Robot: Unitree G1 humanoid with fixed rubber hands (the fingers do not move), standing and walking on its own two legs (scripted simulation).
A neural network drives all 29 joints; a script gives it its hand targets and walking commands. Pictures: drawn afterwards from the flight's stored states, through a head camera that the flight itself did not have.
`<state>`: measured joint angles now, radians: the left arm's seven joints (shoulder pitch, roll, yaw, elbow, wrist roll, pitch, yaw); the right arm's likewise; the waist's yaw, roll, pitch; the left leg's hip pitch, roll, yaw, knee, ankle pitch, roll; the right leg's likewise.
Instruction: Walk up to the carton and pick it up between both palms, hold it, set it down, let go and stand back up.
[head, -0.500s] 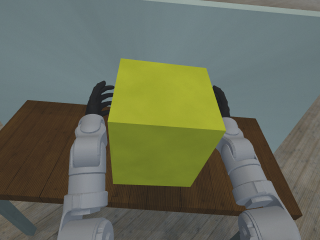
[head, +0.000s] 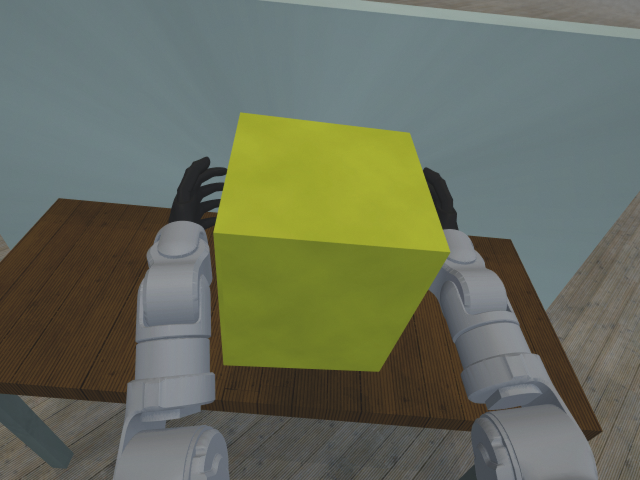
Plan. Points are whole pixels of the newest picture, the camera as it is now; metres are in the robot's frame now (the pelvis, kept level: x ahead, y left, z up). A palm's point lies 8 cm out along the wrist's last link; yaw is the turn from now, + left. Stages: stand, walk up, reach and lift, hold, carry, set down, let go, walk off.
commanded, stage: hold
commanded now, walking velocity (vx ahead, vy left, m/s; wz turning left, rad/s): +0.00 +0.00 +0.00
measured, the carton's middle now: (314, 251) +0.36 +0.01 +0.13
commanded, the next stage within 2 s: none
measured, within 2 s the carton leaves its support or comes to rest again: neither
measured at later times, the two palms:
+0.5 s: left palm (183, 218) +0.36 +0.16 +0.19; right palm (434, 224) +0.37 -0.14 +0.18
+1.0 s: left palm (185, 218) +0.36 +0.16 +0.19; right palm (436, 225) +0.37 -0.15 +0.18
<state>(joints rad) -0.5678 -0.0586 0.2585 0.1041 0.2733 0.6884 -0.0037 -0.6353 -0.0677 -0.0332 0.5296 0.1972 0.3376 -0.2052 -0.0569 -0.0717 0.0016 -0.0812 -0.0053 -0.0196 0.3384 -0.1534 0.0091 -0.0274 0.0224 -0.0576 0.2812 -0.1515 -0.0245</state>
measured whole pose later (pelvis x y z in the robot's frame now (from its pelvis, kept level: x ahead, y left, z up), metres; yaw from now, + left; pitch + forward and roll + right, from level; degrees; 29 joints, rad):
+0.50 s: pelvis +0.01 +0.00 +0.00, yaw +0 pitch -7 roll -1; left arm -0.56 -0.06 0.27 0.09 0.27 0.69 -0.01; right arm -0.65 -0.07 -0.01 0.52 0.21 0.35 -0.22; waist -0.05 -0.04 0.00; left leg -0.06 -0.01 -0.03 0.35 -0.17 0.01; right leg 0.00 0.02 -0.06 0.27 -0.16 -0.02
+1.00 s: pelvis +0.00 +0.00 +0.00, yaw +0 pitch -6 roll -1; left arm -0.59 -0.05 0.28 0.14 0.27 0.68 -0.01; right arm -0.66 -0.07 -0.03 0.56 0.20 0.34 -0.21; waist -0.05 -0.05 -0.01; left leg -0.08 0.00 -0.02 0.35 -0.16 0.01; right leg -0.02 0.03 -0.05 0.28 -0.15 -0.02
